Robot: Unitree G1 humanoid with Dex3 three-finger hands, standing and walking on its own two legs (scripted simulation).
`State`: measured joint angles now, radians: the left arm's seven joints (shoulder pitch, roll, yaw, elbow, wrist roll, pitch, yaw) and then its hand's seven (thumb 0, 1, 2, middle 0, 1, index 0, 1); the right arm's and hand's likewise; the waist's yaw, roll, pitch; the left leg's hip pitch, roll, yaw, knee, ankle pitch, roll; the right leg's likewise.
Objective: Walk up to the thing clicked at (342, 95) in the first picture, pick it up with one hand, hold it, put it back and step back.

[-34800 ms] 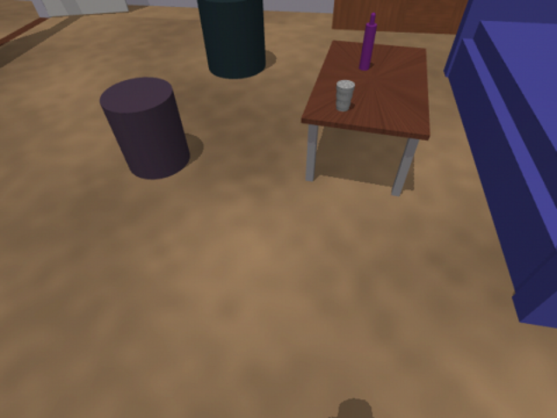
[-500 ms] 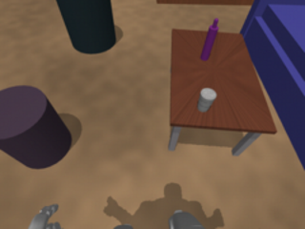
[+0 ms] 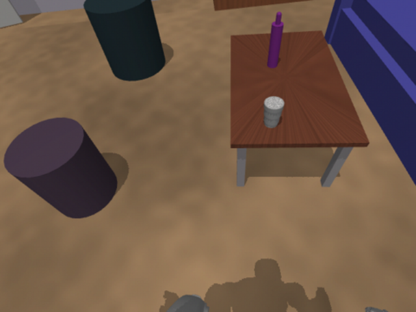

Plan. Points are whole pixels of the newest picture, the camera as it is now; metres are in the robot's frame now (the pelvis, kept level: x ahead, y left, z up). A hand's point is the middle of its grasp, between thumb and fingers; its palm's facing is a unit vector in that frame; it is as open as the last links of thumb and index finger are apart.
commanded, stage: step back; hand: right
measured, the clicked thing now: (272, 113) +0.90 -0.20 -0.30
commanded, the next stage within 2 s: stand in 1.64 s
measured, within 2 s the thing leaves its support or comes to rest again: neither
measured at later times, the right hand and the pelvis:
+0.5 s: hand out of the picture -0.04 -0.25 -0.14, palm faces -0.06 +0.92 -0.39, open 7.4 cm; pelvis -0.18 +0.01 -0.01, yaw -1 degrees
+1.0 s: hand out of the picture -0.17 -0.24 -0.15, palm faces -0.06 +0.93 -0.36, open 7.4 cm; pelvis -0.23 +0.02 +0.00, yaw +2 degrees
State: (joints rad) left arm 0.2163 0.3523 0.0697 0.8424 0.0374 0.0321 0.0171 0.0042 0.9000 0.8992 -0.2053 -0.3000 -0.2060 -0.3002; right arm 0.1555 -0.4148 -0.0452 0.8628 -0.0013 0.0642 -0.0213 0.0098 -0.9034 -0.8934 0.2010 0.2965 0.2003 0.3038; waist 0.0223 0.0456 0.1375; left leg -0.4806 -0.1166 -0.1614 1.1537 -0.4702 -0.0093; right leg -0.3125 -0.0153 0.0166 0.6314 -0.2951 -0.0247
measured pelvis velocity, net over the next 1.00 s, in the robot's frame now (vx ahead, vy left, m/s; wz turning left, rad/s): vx -0.23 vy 0.02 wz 0.04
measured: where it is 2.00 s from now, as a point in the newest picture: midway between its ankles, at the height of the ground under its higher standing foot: outside the picture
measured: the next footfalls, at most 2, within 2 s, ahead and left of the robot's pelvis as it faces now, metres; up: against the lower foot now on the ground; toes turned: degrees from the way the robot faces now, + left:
left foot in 0.16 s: -0.05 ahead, +0.13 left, +0.00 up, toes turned +2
right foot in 0.52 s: -0.20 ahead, -0.11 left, +0.00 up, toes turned +0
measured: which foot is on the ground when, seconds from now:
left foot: up 0.00-0.14, down 0.16-0.56, up 0.58-0.84, down 0.86-1.00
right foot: down 0.00-0.20, up 0.22-0.50, down 0.52-0.90, up 0.92-1.00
